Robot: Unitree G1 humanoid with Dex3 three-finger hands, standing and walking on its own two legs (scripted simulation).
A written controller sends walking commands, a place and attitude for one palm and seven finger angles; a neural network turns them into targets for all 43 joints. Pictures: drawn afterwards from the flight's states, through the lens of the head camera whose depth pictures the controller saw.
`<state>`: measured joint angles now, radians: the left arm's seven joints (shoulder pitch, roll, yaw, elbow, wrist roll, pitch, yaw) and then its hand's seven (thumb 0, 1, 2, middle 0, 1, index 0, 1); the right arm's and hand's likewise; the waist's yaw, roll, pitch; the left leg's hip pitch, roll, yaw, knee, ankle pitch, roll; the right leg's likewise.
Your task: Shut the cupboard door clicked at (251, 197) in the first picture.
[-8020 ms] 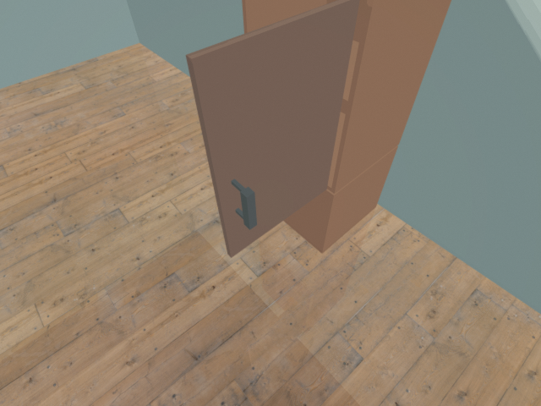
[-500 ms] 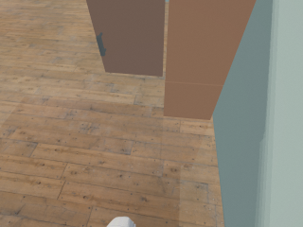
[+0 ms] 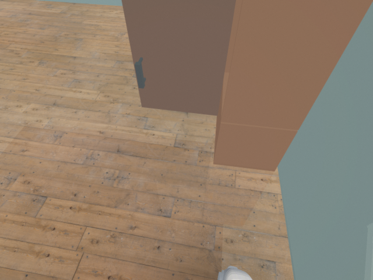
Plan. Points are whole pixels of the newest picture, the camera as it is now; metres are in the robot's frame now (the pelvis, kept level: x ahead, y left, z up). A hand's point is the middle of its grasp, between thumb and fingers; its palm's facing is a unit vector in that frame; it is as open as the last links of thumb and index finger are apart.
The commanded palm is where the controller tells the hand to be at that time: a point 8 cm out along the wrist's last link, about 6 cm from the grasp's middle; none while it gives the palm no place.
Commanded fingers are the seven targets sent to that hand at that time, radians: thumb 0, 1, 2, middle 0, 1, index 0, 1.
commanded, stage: take the last steps up to it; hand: left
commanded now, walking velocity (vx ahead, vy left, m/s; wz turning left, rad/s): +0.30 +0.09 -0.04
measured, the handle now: (141, 72) +0.94 +0.27 -0.11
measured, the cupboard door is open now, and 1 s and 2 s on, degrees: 89 89 89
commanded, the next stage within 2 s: come to a stop and stand still in 0.92 s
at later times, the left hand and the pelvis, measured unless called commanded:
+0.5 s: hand (117, 264) +0.18 +0.19 -0.16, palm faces +0.08 -0.97 -0.22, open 7.2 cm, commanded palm none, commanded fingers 0.00 0.90 0.90 -0.20 -0.30 -0.20 -0.30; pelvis +0.19 +0.00 +0.01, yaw +0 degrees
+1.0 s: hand (121, 166) +0.47 +0.25 -0.16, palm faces -0.03 -0.98 -0.19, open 7.4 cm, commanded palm none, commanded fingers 0.00 0.90 0.90 -0.20 -0.30 -0.20 -0.30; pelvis +0.37 +0.08 +0.00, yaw -3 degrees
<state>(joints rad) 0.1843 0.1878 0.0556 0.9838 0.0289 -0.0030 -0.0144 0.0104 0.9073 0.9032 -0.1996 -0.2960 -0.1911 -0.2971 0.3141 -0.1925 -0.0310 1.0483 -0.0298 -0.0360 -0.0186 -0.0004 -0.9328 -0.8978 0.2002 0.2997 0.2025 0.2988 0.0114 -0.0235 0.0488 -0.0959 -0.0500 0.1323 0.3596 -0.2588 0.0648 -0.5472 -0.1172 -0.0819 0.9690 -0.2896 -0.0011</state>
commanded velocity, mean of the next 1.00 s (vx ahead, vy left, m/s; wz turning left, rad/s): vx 0.26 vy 0.08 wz -0.03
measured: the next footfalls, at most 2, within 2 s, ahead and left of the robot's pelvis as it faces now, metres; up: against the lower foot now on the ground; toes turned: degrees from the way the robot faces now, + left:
right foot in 0.16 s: +0.18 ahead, -0.11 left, +0.00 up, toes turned -9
left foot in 0.64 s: +0.38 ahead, +0.16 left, +0.00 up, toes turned +6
